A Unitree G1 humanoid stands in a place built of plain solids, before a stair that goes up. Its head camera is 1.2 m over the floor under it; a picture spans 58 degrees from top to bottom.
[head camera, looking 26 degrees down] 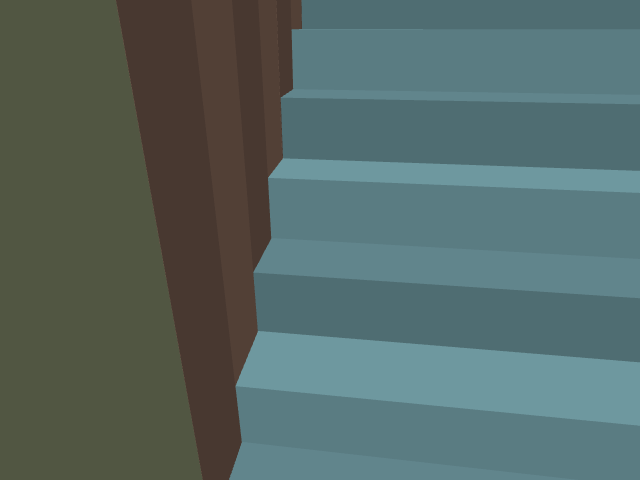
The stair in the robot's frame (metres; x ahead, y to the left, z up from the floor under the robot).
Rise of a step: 0.20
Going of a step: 0.22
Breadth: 1.46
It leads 7 degrees to the right of straight ahead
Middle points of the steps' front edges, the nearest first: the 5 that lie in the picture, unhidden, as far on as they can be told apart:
0.72 -0.51 0.40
0.93 -0.54 0.60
1.15 -0.57 0.80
1.37 -0.60 1.00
1.59 -0.63 1.20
